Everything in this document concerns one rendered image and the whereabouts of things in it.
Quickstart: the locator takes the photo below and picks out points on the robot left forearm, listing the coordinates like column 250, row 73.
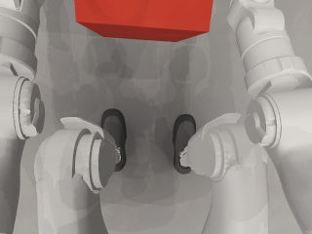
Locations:
column 19, row 24

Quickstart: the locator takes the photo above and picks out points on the right robot upper arm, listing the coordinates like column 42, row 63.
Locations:
column 281, row 122

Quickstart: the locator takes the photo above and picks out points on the robot left thigh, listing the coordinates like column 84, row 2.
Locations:
column 77, row 163

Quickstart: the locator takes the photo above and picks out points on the robot left foot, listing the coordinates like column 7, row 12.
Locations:
column 113, row 121

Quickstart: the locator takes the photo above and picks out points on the robot right forearm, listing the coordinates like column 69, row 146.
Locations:
column 265, row 48

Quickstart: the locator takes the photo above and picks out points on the left robot upper arm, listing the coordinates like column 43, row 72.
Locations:
column 22, row 115

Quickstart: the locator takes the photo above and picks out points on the carton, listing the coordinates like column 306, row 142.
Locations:
column 155, row 20

